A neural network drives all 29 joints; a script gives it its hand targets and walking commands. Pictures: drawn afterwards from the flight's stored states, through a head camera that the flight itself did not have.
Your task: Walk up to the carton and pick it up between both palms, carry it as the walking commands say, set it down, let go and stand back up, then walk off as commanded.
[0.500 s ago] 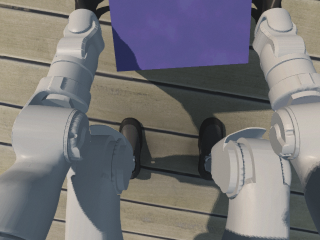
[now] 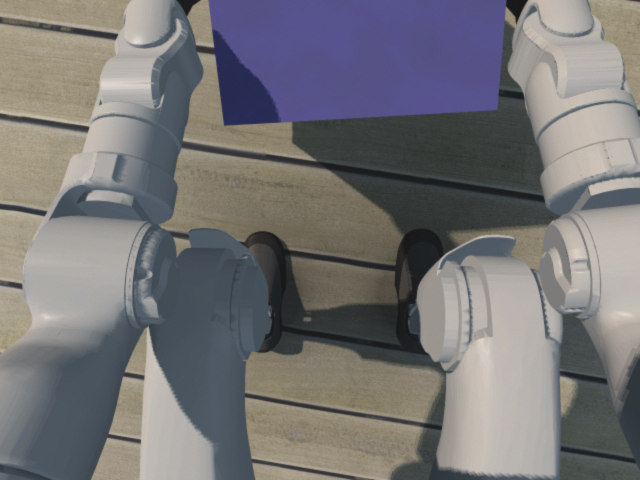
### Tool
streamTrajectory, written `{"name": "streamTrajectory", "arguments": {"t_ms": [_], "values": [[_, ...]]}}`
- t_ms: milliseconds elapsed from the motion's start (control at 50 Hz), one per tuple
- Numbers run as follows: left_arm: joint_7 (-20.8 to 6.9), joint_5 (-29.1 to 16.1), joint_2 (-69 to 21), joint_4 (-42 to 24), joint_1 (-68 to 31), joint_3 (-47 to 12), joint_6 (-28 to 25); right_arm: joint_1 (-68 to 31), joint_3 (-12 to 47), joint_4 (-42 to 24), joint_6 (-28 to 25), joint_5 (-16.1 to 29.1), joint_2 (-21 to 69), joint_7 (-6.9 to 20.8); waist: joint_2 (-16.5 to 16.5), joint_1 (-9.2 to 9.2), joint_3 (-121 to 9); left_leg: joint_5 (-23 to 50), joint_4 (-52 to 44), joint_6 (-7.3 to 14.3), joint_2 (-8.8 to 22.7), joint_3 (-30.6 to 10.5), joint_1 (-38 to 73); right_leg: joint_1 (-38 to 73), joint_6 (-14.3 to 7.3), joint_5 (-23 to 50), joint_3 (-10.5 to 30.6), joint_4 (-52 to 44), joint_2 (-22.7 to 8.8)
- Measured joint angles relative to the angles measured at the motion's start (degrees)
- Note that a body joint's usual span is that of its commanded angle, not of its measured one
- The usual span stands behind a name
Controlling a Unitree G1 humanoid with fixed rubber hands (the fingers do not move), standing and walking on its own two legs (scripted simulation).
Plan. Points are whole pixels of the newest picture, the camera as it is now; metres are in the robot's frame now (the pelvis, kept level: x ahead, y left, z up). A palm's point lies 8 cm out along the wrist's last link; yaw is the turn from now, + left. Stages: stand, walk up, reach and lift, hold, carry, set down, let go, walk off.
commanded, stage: reach and lift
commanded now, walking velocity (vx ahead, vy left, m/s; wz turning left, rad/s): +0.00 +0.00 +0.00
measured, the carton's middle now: (349, 22) +0.54 -0.02 -0.24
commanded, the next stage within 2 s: none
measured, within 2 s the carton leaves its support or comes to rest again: neither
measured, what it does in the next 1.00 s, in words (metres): rises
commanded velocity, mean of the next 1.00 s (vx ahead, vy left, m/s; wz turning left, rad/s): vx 0.00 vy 0.00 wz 0.00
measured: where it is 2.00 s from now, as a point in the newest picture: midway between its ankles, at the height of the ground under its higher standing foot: (338, 311)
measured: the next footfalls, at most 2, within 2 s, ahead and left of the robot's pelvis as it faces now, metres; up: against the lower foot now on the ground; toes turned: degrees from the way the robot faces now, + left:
none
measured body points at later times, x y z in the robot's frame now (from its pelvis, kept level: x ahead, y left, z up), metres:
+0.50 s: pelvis -0.01 -0.01 +0.01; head +0.33 -0.03 +0.28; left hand +0.54 +0.16 -0.11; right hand +0.55 -0.18 -0.13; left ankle +0.13 +0.13 -0.35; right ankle +0.14 -0.13 -0.35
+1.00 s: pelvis -0.02 +0.00 +0.06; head +0.32 -0.02 +0.35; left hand +0.53 +0.16 -0.04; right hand +0.55 -0.18 -0.05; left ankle +0.13 +0.13 -0.35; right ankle +0.14 -0.13 -0.35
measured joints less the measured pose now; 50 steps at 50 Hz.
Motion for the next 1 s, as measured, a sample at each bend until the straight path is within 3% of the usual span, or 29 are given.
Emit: {"name": "streamTrajectory", "arguments": {"t_ms": [180, 320, 520, 1000], "values": [[0.99, 1.65, -0.63, -2.85, 0.62, 1.21, 2.79, -0.02, 0.00, -1.47, 2.44, -1.21, 0.07, -0.27, -0.22, 0.00, 1.62, -0.03, -0.12, -0.28, -0.01, -0.04, 2.48, 2.18, -0.12, 0.14, 0.06, 0.00, 0.33], [5.50, 2.56, -1.05, -6.84, 0.26, 1.85, 4.32, -0.18, -0.30, -5.56, 4.42, -1.82, 1.08, -2.49, -0.43, 0.00, 5.89, -0.43, -0.24, -0.53, -0.01, -0.05, 6.90, 6.27, -0.20, -0.05, 0.18, 0.00, 0.67], [5.49, 6.15, -2.75, -11.94, 2.54, 6.10, 7.46, -0.73, -4.05, -8.15, 7.97, -5.01, 2.88, -2.08, -1.84, 0.01, 8.61, -0.76, -0.90, -0.69, -0.11, -0.05, 11.96, 10.87, -0.25, -0.12, 0.41, -0.29, 1.67], [7.04, 7.91, -5.41, -22.56, 7.71, 8.49, 12.09, 1.11, -8.81, -14.62, 12.66, -9.84, 5.90, -1.45, -2.13, 0.00, 8.59, -0.70, -8.01, -0.85, -0.38, -0.05, 21.71, 21.07, 0.41, -0.26, 0.71, -7.62, 2.28]]}}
